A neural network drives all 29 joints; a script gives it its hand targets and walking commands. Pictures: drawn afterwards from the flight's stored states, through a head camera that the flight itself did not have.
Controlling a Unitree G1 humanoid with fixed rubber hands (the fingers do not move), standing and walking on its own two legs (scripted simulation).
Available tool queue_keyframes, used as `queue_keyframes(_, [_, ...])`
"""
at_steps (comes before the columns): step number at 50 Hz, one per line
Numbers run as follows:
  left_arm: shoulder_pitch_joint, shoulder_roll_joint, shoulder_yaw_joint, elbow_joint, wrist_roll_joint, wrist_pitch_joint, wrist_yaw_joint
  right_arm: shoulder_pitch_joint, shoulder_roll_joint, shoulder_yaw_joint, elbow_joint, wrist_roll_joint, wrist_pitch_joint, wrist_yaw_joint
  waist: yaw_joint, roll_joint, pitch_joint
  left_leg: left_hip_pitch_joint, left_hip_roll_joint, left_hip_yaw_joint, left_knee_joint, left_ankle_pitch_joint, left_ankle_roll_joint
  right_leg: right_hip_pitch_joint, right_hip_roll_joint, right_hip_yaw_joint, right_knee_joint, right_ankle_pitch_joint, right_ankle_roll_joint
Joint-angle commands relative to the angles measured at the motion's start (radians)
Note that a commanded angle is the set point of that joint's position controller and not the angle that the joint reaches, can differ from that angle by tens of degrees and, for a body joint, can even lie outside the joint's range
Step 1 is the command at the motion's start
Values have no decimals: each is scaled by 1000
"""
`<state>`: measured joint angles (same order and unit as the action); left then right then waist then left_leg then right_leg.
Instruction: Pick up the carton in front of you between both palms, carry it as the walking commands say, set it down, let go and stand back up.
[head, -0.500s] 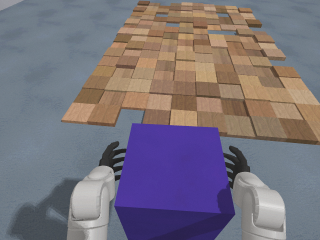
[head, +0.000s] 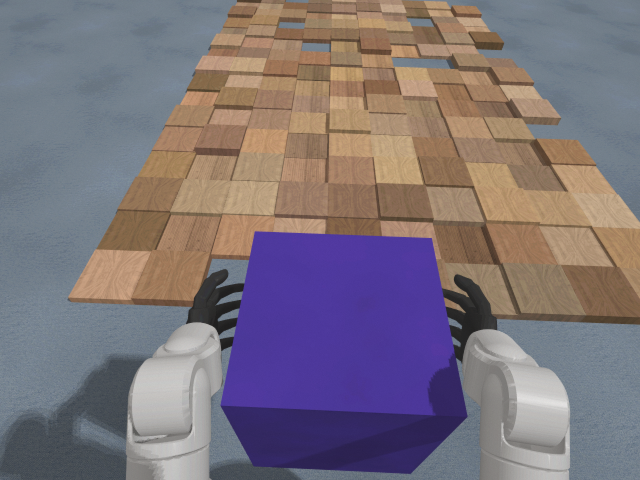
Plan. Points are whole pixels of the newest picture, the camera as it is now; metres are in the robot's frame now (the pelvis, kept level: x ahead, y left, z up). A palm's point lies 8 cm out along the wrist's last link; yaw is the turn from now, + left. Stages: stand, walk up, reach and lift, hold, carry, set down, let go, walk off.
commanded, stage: carry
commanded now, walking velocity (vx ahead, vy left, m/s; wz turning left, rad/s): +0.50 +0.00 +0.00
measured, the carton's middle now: (337, 359) +0.28 -0.01 +0.02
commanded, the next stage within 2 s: none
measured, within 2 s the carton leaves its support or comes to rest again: neither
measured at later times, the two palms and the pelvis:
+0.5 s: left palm (252, 157) +0.60 +0.13 +0.09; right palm (427, 160) +0.62 -0.17 +0.08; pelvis +0.34 -0.03 +0.00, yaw +3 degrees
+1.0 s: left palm (261, 47) +1.04 +0.16 +0.10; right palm (384, 50) +1.04 -0.14 +0.11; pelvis +0.65 +0.01 -0.01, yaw +2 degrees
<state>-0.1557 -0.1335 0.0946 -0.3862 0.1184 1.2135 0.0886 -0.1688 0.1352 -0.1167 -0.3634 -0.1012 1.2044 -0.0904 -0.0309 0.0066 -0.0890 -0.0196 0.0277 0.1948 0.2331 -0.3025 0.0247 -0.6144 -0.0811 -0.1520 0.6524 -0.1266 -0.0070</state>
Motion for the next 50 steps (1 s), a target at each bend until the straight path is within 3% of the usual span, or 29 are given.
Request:
queue_keyframes(1, [-403,-908,-698,-13,-365,-3,-232,-391,878,718,-27,406,13,281,2,158,-101,119,198,-73,-17,580,81,37,42,-72,-117,91,-17])
queue_keyframes(3, [-415,-907,-703,-20,-381,-3,-241,-399,880,721,-36,400,9,280,12,172,-119,112,199,-32,63,729,56,172,63,-98,-151,109,-36])
queue_keyframes(4, [-404,-909,-702,-16,-385,-5,-245,-406,879,723,-42,399,8,279,27,165,-159,92,181,14,173,782,34,303,97,-131,-187,98,-37])
queue_keyframes(5, [-391,-908,-698,-8,-387,-7,-249,-406,875,725,-45,397,8,278,42,127,-216,22,143,53,336,757,11,487,126,-160,-205,32,-36])
queue_keyframes(6, [-381,-909,-695,-7,-386,-9,-253,-413,868,725,-44,392,6,278,67,52,-279,-138,129,35,548,522,-9,688,16,-25,-205,-64,-38])
queue_keyframes(7, [-383,-888,-684,23,-375,-17,-259,-425,879,739,-63,401,12,276,61,-214,-371,-435,12,2,876,224,-58,903,-295,511,-323,-257,-194])
queue_keyframes(8, [-370,-926,-697,36,-390,-24,-263,-434,873,744,-64,395,6,278,56,-290,-345,-607,-53,-115,1050,-150,-44,914,-356,708,-450,-145,-250])
queue_keyframes(9, [-391,-948,-707,10,-411,-31,-267,-435,907,749,-46,395,-4,278,50,-217,-325,-642,20,-184,1123,-136,-9,874,-339,581,-426,-30,-232])
queue_keyframes(11, [-429,-1001,-727,-21,-429,-49,-272,-434,962,753,-45,396,-29,276,43,-42,-294,-612,96,-203,1020,-32,9,743,-283,388,-407,137,-162])
queue_keyframes(12, [-441,-1009,-736,-34,-436,-56,-274,-422,980,755,-42,393,-40,273,38,-50,-290,-576,110,-196,941,8,8,696,-260,317,-422,138,-127])
queue_keyframes(14, [-425,-1006,-745,-48,-444,-65,-281,-382,999,760,-26,378,-60,263,38,-92,-296,-549,92,-152,854,50,-1,677,-226,220,-438,148,-112])
queue_keyframes(18, [-397,-948,-747,-41,-447,-75,-292,-354,972,775,-24,355,-81,240,41,-131,-239,-634,75,-88,661,118,-31,718,-191,127,-464,198,-129])
queue_keyframes(21, [-431,-882,-739,-38,-444,-74,-287,-415,914,783,-47,367,-75,231,44,-139,-177,-655,64,-49,525,191,-33,724,-160,71,-460,244,-126])
queue_keyframes(27, [-660,-696,-687,41,-425,-47,-232,-681,736,751,13,412,-28,214,60,-160,-90,-582,25,1,345,267,23,711,-148,20,-402,343,-125])
queue_keyframes(29, [-768,-662,-661,96,-423,-31,-212,-764,695,704,93,419,-14,204,38,-159,-130,-445,-7,21,322,226,45,705,-145,-10,-280,464,-106])
queue_keyframes(30, [-822,-654,-645,126,-428,-23,-203,-798,682,675,140,417,-9,198,8,-128,-180,-295,-54,63,278,199,50,665,-114,-61,-131,511,-84])
queue_keyframes(31, [-878,-654,-628,158,-432,-14,-196,-827,667,639,190,413,-5,193,-25,-53,-259,-89,-61,48,269,136,46,568,-67,-83,76,425,-60])
queue_keyframes(32, [-928,-656,-613,193,-436,-4,-190,-860,655,606,232,409,1,189,-49,108,-341,66,164,-303,207,-12,93,391,-9,-80,344,167,-29])
queue_keyframes(33, [-993,-690,-607,218,-461,3,-185,-922,647,575,283,414,-2,188,-50,369,-403,286,352,-756,64,-58,237,47,157,14,621,-320,-4])
queue_keyframes(34, [-1033,-711,-593,255,-463,-1,-179,-958,706,574,297,447,0,191,-46,284,-404,308,361,-745,69,53,256,-63,110,140,759,-374,-36])
queue_keyframes(35, [-1083,-756,-583,278,-474,-6,-176,-1026,753,580,296,468,-5,196,-50,208,-390,267,321,-646,119,209,246,-97,75,171,791,-347,-61])
queue_keyframes(36, [-1129,-802,-571,299,-483,-13,-174,-1099,806,586,298,495,-10,202,-40,86,-377,211,298,-543,148,322,211,-97,45,173,740,-295,-68])
queue_keyframes(37, [-1165,-835,-556,323,-480,-21,-171,-1170,856,595,301,521,-17,207,-30,49,-376,172,282,-469,155,369,186,-92,22,176,676,-258,-68])
queue_keyframes(39, [-1213,-896,-535,363,-473,-34,-166,-1260,926,593,309,551,-32,214,-25,75,-406,132,263,-387,135,380,167,-50,16,155,598,-220,-59])
queue_keyframes(44, [-1260,-957,-508,410,-446,-53,-151,-1309,992,553,356,539,-44,217,-42,104,-394,211,237,-287,129,514,194,-160,15,91,412,-170,-31])
queue_keyframes(47, [-1288,-958,-513,386,-443,-55,-144,-1324,987,552,342,530,-44,212,-48,117,-371,262,204,-227,172,602,187,-199,29,59,314,-118,-30])
queue_keyframes(50, [-1329,-931,-520,331,-450,-41,-140,-1345,953,554,292,527,-32,200,-55,121,-330,292,197,-214,211,673,188,-205,51,32,166,-109,-42])
